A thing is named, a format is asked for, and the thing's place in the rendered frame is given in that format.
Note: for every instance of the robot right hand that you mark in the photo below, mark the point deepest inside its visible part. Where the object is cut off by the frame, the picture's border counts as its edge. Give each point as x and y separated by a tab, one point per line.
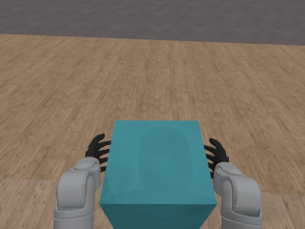
219	154

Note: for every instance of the carton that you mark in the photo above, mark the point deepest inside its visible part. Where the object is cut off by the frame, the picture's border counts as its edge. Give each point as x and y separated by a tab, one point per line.
157	176

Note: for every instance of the robot left forearm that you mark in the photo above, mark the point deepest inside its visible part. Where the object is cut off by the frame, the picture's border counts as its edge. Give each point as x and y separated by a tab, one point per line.
74	203

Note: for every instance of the robot right forearm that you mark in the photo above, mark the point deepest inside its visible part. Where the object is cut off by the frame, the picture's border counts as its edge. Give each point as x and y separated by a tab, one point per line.
241	199

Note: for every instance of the robot left hand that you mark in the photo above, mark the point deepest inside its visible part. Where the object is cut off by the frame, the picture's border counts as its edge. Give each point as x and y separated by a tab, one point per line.
94	147

